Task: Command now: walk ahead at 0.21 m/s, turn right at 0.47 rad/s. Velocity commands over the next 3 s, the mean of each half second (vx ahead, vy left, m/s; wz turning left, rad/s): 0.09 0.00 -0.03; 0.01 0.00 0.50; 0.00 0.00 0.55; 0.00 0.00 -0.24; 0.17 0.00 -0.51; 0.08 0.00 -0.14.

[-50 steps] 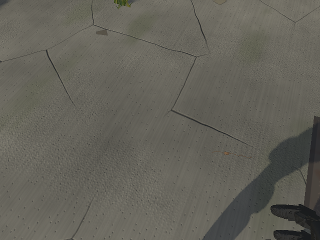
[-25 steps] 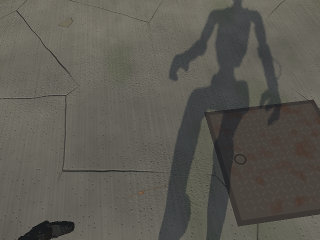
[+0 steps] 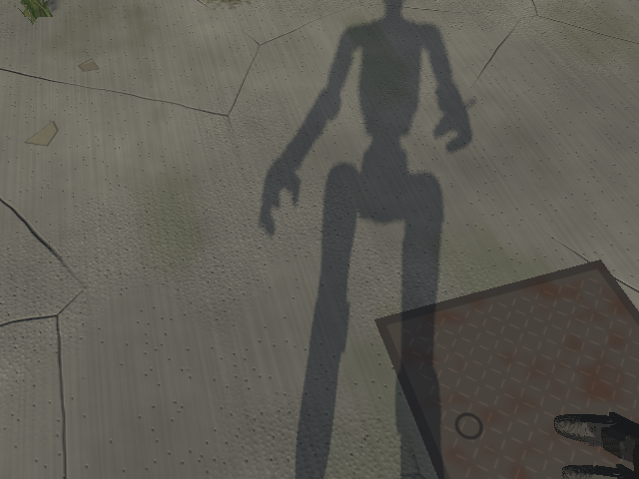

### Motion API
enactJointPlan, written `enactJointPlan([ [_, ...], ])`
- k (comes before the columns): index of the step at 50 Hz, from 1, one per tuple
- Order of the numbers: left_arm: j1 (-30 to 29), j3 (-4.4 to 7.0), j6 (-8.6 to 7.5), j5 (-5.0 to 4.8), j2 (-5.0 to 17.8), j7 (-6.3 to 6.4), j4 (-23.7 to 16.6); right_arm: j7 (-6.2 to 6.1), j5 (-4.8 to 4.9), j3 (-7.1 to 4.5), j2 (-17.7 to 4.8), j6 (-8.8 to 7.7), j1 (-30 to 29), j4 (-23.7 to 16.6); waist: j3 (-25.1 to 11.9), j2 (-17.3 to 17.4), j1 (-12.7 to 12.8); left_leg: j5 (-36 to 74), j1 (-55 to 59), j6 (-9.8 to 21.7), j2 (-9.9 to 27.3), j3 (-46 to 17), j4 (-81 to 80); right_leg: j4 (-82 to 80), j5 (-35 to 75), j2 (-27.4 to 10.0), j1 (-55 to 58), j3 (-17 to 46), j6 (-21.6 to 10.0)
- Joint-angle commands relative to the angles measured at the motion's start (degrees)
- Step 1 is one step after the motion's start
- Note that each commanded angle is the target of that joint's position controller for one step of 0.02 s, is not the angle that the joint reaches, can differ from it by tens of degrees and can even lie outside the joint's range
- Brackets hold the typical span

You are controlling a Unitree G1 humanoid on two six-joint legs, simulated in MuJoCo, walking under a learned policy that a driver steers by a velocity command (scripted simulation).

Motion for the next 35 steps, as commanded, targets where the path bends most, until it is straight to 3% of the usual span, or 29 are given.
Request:
enactJointPlan([
  [1,3.7,-0.31,-0.7,1.21,0.6,0.25,-5.0,-0.97,-2.23,-3.56,-12.6,-0.6,11.1,-1.8,-18.6,6.9,-4.2,36.3,37.3,11.7,19.9,-17.0,3.4,26.9,-1.8,-1.4,-16.6,1.5,2.7],
  [2,10.7,-0.44,-0.75,0.19,3.7,-0.08,-4.2,-0.55,-0.47,-3.8,-11.7,0.68,14.0,-0.3,-25.4,16.2,-3.5,27.2,44.4,19.9,28.3,-33.5,1.5,39.8,-18.0,-0.3,-25.8,-1.1,5.0],
  [3,8.4,0.74,-0.1,-0.33,8.1,-0.04,-2.7,-0.46,0.58,-2.91,-8.3,1.41,11.4,-1.8,-21.4,8.0,-4.7,13.3,38.9,18.4,25.3,-31.6,-1.4,44.9,-13.3,-3.3,-28.1,0.5,6.5],
  [4,1.9,1.15,0.85,-0.44,9.4,0.29,-3.6,-0.64,0.42,-2.03,-5.9,2.16,8.5,-2.5,-15.2,4.1,-5.7,5.9,33.0,15.6,21.6,-24.0,-2.6,45.6,-9.3,-4.7,-29.4,-2.0,7.4],
  [5,-1.3,1.16,1.85,-0.05,9.0,0.66,-4.0,-0.62,0.13,-1.15,-4.3,2.74,5.8,-2.4,-10.7,2.0,-5.4,2.4,26.0,14.1,18.4,-18.9,-4.4,42.9,-7.3,-6.0,-28.6,-3.1,7.8],
  [7,-2.3,0.44,2.95,0.41,5.7,0.76,-4.5,-0.62,-0.46,-0.82,-4.3,3.34,2.7,-1.4,-5.8,4.3,-3.0,-0.5,14.5,12.2,13.7,-11.8,-7.8,32.7,-4.5,-8.1,-21.4,-5.1,7.8],
  [9,-1.3,-0.68,2.64,0.91,2.3,0.68,-3.8,-0.59,-0.58,-1.09,-4.8,3.44,1.8,-0.5,-6.3,6.3,-2.4,5.3,11.4,12.5,11.5,-6.7,-8.3,22.2,-3.5,-7.9,-14.8,-8.2,7.9],
  [11,-2.6,-1.47,2.03,1.64,0.8,0.4,-3.4,-0.46,0.11,-1.16,-5.1,3.54,3.1,0.9,-8.7,6.8,-3.3,8.2,12.3,13.2,11.4,-6.6,-7.4,12.1,1.1,-8.5,-9.4,-8.8,7.5],
  [13,-2.7,-1.17,2.04,1.59,1.7,0.1,-2.5,-0.29,1.11,-1.29,-6.1,4.15,3.4,1.5,-9.2,5.9,-2.9,-1.0,12.2,12.8,11.1,-7.8,-6.9,2.7,9.3,-7.6,-4.4,-9.7,6.7],
  [15,-4.4,-0.83,2.09,2.25,3.0,-0.15,-2.8,-0.22,1.76,-0.9,-5.8,4.6,3.5,1.7,-6.7,4.5,-2.3,-15.9,6.5,9.4,9.1,-8.9,-7.5,-6.0,16.3,-7.5,2.0,-9.8,4.3],
  [16,-5.6,-0.4,2.06,2.86,5.4,0.14,-4.1,0.02,1.43,-0.58,-5.3,4.42,4.4,1.9,-5.9,2.0,-2.6,-22.7,2.8,6.3,7.9,-9.1,-6.5,-6.4,17.8,-11.9,4.6,-5.8,2.2],
  [17,-7.4,0.72,2.29,2.81,9.6,0.47,-4.4,0.25,1.25,-0.83,-5.6,4.29,5.9,1.3,-3.6,-5.0,-5.0,-27.9,0.8,3.8,3.7,-5.0,-4.4,-6.1,10.6,-15.1,0.6,-3.9,-0.5],
  [19,-8.2,0.42,1.91,2.81,6.5,0.45,-4.1,-0.25,1.44,-1.16,-6.1,4.57,4.4,1.1,-1.1,-9.1,-3.9,-24.1,3.1,1.6,0.2,-0.3,2.5,-9.8,0.8,-15.2,-6.0,-3.4,-1.5],
  [22,-9.7,1.04,0.88,1.97,7.0,1.12,-4.5,-0.54,1.44,-1.86,-5.7,5.38,8.3,1.5,-1.2,-13.4,-4.9,-19.7,1.4,1.6,-0.6,3.2,12.4,-9.9,14.5,-21.0,-5.0,-0.3,-3.6],
  [25,-11.6,1.21,0.53,1.12,6.7,2.01,-5.4,0.13,1.61,-2.37,-5.0,6.03,9.3,0.6,-2.6,-11.7,-5.2,-24.1,1.5,2.0,1.2,4.6,18.0,-6.0,29.3,-24.9,-4.7,-0.6,-5.8],
  [27,-12.8,1.5,0.82,0.56,7.0,2.27,-5.5,0.58,1.8,-2.61,-4.7,6.45,10.4,0.5,-2.8,-9.9,-5.8,-18.8,5.6,3.2,1.0,5.5,12.4,-2.5,29.3,-22.9,-6.5,-4.5,-3.5],
  [28,-11.2,1.67,0.94,0.61,6.8,2.24,-5.1,0.53,1.65,-3.13,-6.2,6.59,10.3,0.0,-2.4,-6.0,-5.2,-9.0,8.4,4.6,1.7,2.3,7.4,1.7,23.5,-19.7,-8.7,-8.0,-0.9],
  [29,-9.1,1.4,0.87,1.67,4.8,2.09,-6.0,-0.01,1.36,-4.64,-11.8,6.62,9.7,-1.0,-2.4,7.1,-2.6,2.8,11.8,9.4,8.6,-12.5,0.9,12.7,13.3,-11.6,-15.0,-15.9,4.3],
  [30,-14.6,0.69,0.79,2.07,3.6,2.23,-8.0,0.15,0.47,-5.03,-13.6,6.4,14.7,-0.8,-3.9,14.4,-7.7,8.6,19.5,18.5,16.2,-28.1,-5.4,24.7,-7.9,-3.9,-25.8,-14.1,7.2],
  [31,-15.2,0.56,0.56,1.6,3.1,2.09,-8.4,0.22,-0.35,-4.28,-12.4,5.37,17.3,-0.4,-7.9,11.3,-8.7,10.0,25.0,20.9,19.3,-31.2,-6.1,34.6,-15.2,-4.8,-29.9,-7.1,7.0],
  [33,-13.6,0.94,0.48,1.08,4.1,1.92,-6.8,-0.63,1.12,-4.11,-11.4,4.57,12.4,-1.7,-8.2,2.9,-6.5,10.2,25.2,17.1,16.7,-24.2,-3.2,38.4,-9.1,-7.0,-31.8,-5.4,6.6],
  [35,-13.8,1.2,0.24,1.35,4.5,2.08,-6.3,-1.98,2.04,-3.66,-10.2,5.74,9.3,-2.4,-8.0,2.3,-5.4,8.6,21.7,14.1,13.3,-19.2,-3.5,32.6,-3.3,-8.0,-28.1,-5.8,7.3],
])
